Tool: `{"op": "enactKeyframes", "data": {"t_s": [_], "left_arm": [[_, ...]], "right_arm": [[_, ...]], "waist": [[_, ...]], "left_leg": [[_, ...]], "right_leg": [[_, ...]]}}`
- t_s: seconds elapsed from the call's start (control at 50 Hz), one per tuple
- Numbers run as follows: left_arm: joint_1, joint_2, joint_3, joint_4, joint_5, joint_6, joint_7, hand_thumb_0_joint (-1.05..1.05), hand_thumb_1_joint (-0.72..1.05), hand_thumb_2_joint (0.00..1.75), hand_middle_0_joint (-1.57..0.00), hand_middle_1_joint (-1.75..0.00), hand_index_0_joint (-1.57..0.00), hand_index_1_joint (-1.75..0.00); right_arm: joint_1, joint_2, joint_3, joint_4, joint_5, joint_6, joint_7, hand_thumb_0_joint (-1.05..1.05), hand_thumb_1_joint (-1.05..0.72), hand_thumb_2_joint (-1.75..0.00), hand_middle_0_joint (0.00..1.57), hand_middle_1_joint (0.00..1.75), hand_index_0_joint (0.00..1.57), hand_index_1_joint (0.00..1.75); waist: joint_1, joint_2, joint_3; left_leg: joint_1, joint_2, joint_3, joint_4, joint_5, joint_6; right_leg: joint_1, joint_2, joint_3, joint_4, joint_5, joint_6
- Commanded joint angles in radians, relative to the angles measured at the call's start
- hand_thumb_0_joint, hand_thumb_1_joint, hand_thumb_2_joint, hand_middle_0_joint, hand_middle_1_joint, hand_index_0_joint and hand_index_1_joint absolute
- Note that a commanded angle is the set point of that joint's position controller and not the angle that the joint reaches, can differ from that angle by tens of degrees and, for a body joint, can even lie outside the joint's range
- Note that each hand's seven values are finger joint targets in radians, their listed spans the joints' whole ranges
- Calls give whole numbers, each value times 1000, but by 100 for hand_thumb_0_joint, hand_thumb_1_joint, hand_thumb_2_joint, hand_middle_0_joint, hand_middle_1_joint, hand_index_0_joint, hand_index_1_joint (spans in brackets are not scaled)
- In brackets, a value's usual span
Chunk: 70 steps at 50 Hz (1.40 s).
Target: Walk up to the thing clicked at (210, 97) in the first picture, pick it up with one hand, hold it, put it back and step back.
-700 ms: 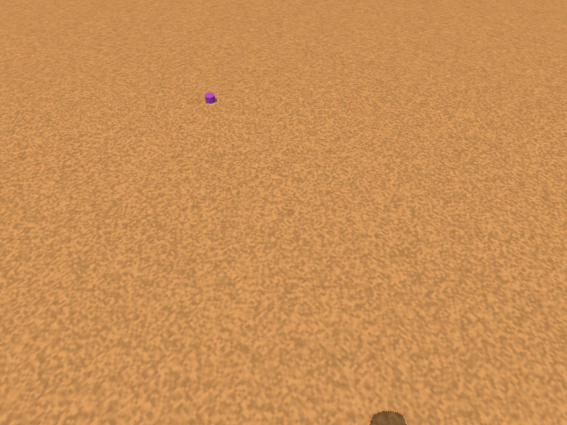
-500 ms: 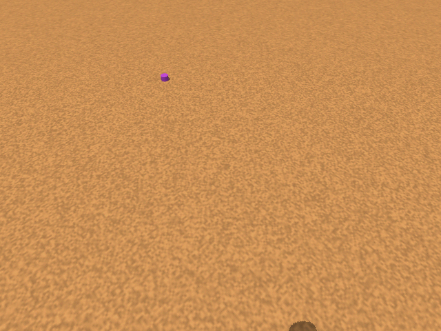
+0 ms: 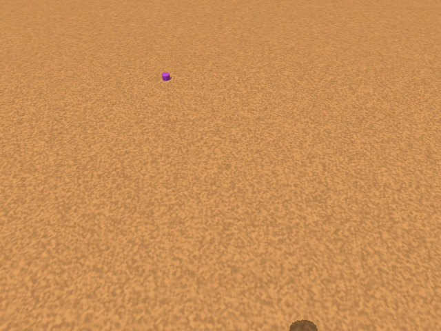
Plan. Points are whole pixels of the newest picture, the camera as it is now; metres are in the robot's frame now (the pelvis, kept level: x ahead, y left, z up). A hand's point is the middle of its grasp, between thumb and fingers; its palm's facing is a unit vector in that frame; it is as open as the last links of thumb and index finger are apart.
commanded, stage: stand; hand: left
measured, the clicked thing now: (165, 76) +2.08 +0.43 -0.76
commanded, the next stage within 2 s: walk up in 0.42 s
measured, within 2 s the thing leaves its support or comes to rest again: neither
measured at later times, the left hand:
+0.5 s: hand out of the picture +0.08 +0.26 -0.15, palm faces +0.00 -0.94 -0.33, open 7.4 cm
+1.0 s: hand (48, 290) +0.24 +0.38 -0.15, palm faces +0.00 -0.94 -0.33, open 7.4 cm
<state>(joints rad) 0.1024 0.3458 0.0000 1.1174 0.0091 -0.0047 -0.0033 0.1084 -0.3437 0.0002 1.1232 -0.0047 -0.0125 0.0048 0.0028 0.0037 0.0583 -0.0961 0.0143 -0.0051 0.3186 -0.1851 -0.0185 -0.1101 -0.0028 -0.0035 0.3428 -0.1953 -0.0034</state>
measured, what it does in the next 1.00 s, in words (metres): walks ahead: left foot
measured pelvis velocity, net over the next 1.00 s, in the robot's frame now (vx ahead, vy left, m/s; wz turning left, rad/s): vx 0.17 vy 0.09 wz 0.06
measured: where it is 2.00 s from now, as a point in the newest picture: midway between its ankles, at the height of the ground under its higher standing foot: (203, 212)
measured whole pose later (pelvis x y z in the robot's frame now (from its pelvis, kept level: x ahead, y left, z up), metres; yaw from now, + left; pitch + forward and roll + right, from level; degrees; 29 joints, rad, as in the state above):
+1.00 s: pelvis +0.17 +0.09 -0.01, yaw +3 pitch -2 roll +1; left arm 0.20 0.47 0.06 0.98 0.02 -0.03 -0.11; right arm 0.30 -0.40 -0.07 0.97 -0.01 -0.09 0.08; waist -0.02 -0.07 0.01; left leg -0.09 0.01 0.11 0.38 -0.26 0.03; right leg -0.54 -0.10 0.00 0.90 -0.26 0.01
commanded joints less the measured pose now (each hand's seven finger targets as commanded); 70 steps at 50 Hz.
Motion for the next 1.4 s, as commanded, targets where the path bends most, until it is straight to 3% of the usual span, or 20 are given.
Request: {"op": "enactKeyframes", "data": {"t_s": [0.0, 0.38, 0.4, 0.44, 0.48, 0.52, 0.62, 0.72, 0.74, 0.76, 0.78, 0.82, 0.88, 0.98, 1.1, 1.18, 1.2, 1.24, 1.3, 1.38], "left_arm": [[-35, 209, 36, -55, 0, -25, 13, 0, 90, 90, -20, -30, -20, -30], [-29, 212, 40, -58, -1, -27, 12, 0, 90, 90, -20, -30, -20, -30], [30, 350, 118, -105, 15, -51, -26, 0, 90, 90, -20, -30, -20, -30], [18, 319, 122, -129, 26, -57, -48, 0, 90, 90, -20, -30, -20, -30], [127, 348, 137, -113, 25, -71, -49, 0, 90, 90, -20, -30, -20, -30], [141, 400, 149, -141, 28, -84, -42, 0, 90, 90, -20, -30, -20, -30], [-40, 393, 143, -222, 32, -85, -50, 0, 90, 90, -20, -30, -20, -30], [-29, 324, 115, -227, 29, -67, -70, 0, 90, 90, -20, -30, -20, -30], [3, 256, 92, -239, 31, -65, -73, 0, 90, 90, -20, -30, -20, -30], [-23, 211, 74, -273, 13, -70, -68, 0, 90, 90, -20, -30, -20, -30], [-39, 313, 85, -273, 22, -73, -60, 0, 90, 90, -20, -30, -20, -30], [27, 350, 95, -215, -4, -76, -62, 0, 90, 90, -20, -30, -20, -30], [92, 344, 105, -178, 2, -64, -85, 0, 90, 90, -20, -30, -20, -30], [-8, 317, 109, -238, 5, -52, -116, 0, 90, 90, -20, -30, -20, -30], [-154, 252, 99, -287, 0, -67, -115, 0, 90, 90, -20, -30, -20, -30], [67, 273, 129, -224, -3, -67, -93, 0, 90, 90, -20, -30, -20, -30], [228, 326, 156, -188, 6, -73, -78, 0, 90, 90, -20, -30, -20, -30], [307, 470, 185, -210, -8, -83, -59, 0, 90, 90, -20, -30, -20, -30], [140, 367, 149, -255, -23, -92, -43, 0, 90, 90, -20, -30, -20, -30], [98, 317, 131, -290, -15, -112, -47, 0, 90, 90, -20, -30, -20, -30]], "right_arm": [[-30, -210, -37, -61, -2, -17, -19, 0, -90, -90, 20, 30, 20, 30], [-35, -217, -37, -66, -4, -20, -18, 0, -90, -90, 20, 30, 20, 30], [24, -326, -116, -119, -17, -42, 16, 0, -90, -90, 20, 30, 20, 30], [-61, -313, -120, -158, -27, -41, 43, 0, -90, -90, 20, 30, 20, 30], [-179, -233, -107, -220, -30, -49, 56, 0, -90, -90, 20, 30, 20, 30], [-173, -254, -114, -231, -29, -56, 53, 0, -90, -90, 20, 30, 20, 30], [-19, -292, -140, -205, -23, -50, 96, 0, -90, -90, 20, 30, 20, 30], [247, -305, -179, -130, -30, -57, 79, 0, -90, -90, 20, 30, 20, 30], [371, -376, -202, -103, -39, -65, 62, 0, -90, -90, 20, 30, 20, 30], [406, -487, -208, -135, -44, -78, 49, 0, -90, -90, 20, 30, 20, 30], [265, -515, -212, -188, 0, -77, 53, 0, -90, -90, 20, 30, 20, 30], [129, -416, -170, -226, -3, -88, 46, 0, -90, -90, 20, 30, 20, 30], [112, -364, -144, -239, 2, -103, 44, 0, -90, -90, 20, 30, 20, 30], [127, -378, -148, -255, 3, -119, 48, 0, -90, -90, 20, 30, 20, 30], [217, -364, -146, -239, 2, -114, 41, 0, -90, -90, 20, 30, 20, 30], [213, -345, -139, -260, -11, -98, 24, 0, -90, -90, 20, 30, 20, 30], [237, -299, -119, -267, -13, -96, 26, 0, -90, -90, 20, 30, 20, 30], [248, -285, -109, -303, 15, -100, 17, 0, -90, -90, 20, 30, 20, 30], [182, -299, -112, -270, 17, -100, 26, 0, -90, -90, 20, 30, 20, 30], [230, -276, -122, -247, -6, -73, 60, 0, -90, -90, 20, 30, 20, 30]], "waist": [[-3, -14, -74], [0, 6, -88], [5, -4, -209], [37, 33, -14], [121, -135, 69], [127, -116, 36], [-2, -196, 23], [-123, 43, -73], [-180, 274, -120], [-194, 412, -115], [-131, 228, -57], [-32, 50, 4], [-4, 102, 23], [-28, 132, 67], [-57, 89, 41], [68, 13, -113], [137, -80, -210], [151, -274, -261], [66, -118, -77], [3, -145, -20]], "left_leg": [[15, 115, -80, -32, 160, 35], [17, 119, -79, -37, 166, 38], [-25, 93, -112, 61, -425, 125], [-300, 109, -156, 104, -540, 139], [-580, 13, 7, 337, -304, 74], [-686, 57, -75, 554, -280, 42], [-374, 108, -25, 398, -214, 22], [219, -4, 132, 210, -77, 36], [385, 72, -30, 102, -340, 84], [328, 365, -671, -194, -771, 183], [158, 475, -821, -284, -815, 297], [73, 386, -487, -164, -552, 262], [-70, 281, -228, -196, -394, 205], [-46, 262, -129, -245, -351, 220], [54, 238, -22, -139, 97, 189], [-19, 180, 74, 278, 411, 137], [-190, 111, 119, 549, 308, 107], [-602, -33, 16, 963, -308, 64], [-521, 93, -71, 909, -123, 75], [-449, 121, -26, 706, -55, 36]], "right_leg": [[11, -123, 88, -58, 182, -24], [31, -127, 92, -59, 194, -27], [59, -85, 64, 50, -369, -59], [-55, -145, 167, 66, -548, -99], [100, -288, 369, -148, -634, -185], [182, -446, 529, -275, -574, -268], [-39, -290, 179, -237, -443, -183], [-394, -147, -55, 161, -402, -130], [-562, -56, -132, 523, -373, -108], [-756, 72, -13, 814, -412, -63], [-682, -29, 133, 843, -344, -67], [-649, -112, 152, 787, -190, -36], [-506, -132, 71, 648, -86, 11], [-526, -153, 27, 447, 46, 24], [-407, -110, -57, 235, 146, -23], [4, -23, -120, 180, 40, -70], [258, -41, -75, 193, -45, -94], [449, -454, 667, -78, -299, -268], [98, -321, 321, -72, -69, -224], [-83, -257, 140, -138, -84, -211]]}}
